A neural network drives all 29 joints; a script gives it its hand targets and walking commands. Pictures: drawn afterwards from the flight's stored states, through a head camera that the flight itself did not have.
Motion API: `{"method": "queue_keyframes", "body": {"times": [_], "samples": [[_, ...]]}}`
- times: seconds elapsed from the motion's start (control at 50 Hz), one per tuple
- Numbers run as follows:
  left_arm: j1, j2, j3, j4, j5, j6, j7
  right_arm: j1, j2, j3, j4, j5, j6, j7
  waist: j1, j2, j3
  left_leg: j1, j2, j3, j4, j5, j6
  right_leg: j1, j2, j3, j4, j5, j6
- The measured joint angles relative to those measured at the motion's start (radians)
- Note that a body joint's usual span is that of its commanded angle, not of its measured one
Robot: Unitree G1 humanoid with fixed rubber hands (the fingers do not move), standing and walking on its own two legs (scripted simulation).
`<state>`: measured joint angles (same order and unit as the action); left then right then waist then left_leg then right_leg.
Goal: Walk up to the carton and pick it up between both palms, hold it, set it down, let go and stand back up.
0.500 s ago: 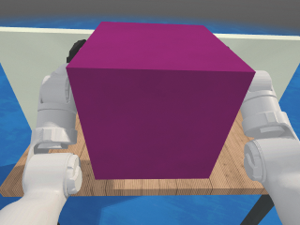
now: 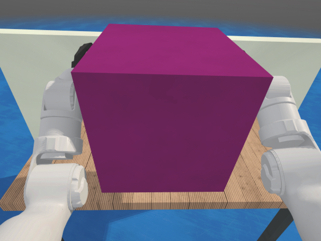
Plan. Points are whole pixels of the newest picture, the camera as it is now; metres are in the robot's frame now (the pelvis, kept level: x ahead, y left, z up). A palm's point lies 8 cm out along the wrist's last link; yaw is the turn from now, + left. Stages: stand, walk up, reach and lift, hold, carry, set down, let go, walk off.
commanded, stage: hold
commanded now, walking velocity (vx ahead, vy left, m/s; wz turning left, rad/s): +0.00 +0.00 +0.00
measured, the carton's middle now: (163, 104) +0.37 +0.01 +0.23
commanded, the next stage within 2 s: set down in 0.02 s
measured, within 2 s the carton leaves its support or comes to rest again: neither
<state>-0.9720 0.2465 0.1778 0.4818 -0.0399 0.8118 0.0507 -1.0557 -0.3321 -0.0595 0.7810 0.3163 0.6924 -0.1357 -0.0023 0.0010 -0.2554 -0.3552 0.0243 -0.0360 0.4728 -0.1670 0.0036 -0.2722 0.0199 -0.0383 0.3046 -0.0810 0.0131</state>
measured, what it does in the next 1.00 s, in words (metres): stands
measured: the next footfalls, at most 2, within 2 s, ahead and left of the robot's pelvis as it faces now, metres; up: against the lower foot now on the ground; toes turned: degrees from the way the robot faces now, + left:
none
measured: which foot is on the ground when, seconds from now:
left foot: down 0.00-1.00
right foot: down 0.00-1.00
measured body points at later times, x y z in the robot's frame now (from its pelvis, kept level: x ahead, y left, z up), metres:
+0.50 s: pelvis +0.01 +0.00 +0.00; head -0.07 +0.02 +0.44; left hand +0.41 +0.20 +0.31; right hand +0.42 -0.18 +0.30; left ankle +0.05 +0.11 -0.74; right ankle +0.05 -0.13 -0.74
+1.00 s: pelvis +0.03 +0.00 +0.00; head -0.02 +0.02 +0.45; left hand +0.45 +0.22 +0.27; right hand +0.46 -0.16 +0.26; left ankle +0.05 +0.11 -0.74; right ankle +0.05 -0.13 -0.74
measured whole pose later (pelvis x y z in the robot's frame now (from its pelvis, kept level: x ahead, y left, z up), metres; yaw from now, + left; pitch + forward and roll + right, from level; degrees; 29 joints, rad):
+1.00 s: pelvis +0.03 +0.00 +0.00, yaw +0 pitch +1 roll -3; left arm -0.94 0.24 0.24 0.62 0.06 0.53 -0.05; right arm -0.99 -0.25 -0.08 0.92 0.21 0.34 -0.10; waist 0.00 0.00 -0.16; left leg -0.26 0.02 -0.04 0.44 -0.21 0.00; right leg -0.16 0.02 -0.04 0.24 -0.11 0.01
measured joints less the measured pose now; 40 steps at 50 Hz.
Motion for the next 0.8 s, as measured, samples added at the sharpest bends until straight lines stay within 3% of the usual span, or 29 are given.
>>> {"method": "queue_keyframes", "body": {"times": [0.14,0.24,0.34,0.48,0.66,0.8], "samples": [[-0.017,0.000,0.000,0.013,0.000,-0.007,0.004,0.000,0.000,-0.006,0.012,0.002,-0.020,0.004,0.000,0.000,-0.001,0.001,0.000,0.000,0.000,0.000,0.000,0.002,0.000,0.000,-0.002,0.000,0.000],[-0.041,0.000,0.002,0.052,0.005,-0.078,0.002,-0.004,0.000,-0.013,0.025,-0.012,-0.087,0.014,0.000,0.000,-0.002,0.005,0.000,0.000,0.000,-0.001,0.000,0.008,0.000,0.000,-0.004,0.000,0.000],[-0.089,-0.003,0.051,0.192,0.067,-0.160,-0.069,-0.035,0.023,-0.060,0.139,-0.084,-0.159,0.060,0.000,0.000,-0.002,0.015,0.000,0.000,-0.002,-0.004,0.000,0.017,0.000,0.000,-0.007,-0.002,0.000],[-0.089,-0.003,0.052,0.267,0.085,-0.248,-0.080,-0.036,0.039,-0.072,0.207,-0.138,-0.263,0.082,0.000,0.000,0.016,0.034,0.000,-0.001,-0.009,-0.008,0.000,0.038,0.000,0.000,-0.017,-0.005,0.000],[-0.072,-0.003,0.066,0.286,0.100,-0.297,-0.096,-0.029,0.054,-0.071,0.233,-0.152,-0.319,0.077,0.000,0.000,0.061,0.065,-0.002,-0.001,-0.028,-0.013,0.001,0.073,-0.001,0.000,-0.045,-0.006,0.000],[-0.002,-0.004,0.066,0.174,0.100,-0.297,-0.100,0.030,0.071,-0.028,0.157,-0.122,-0.352,0.048,0.000,0.000,0.068,0.069,-0.002,-0.001,-0.029,-0.025,0.001,0.081,-0.001,0.000,-0.053,-0.015,0.000]]}}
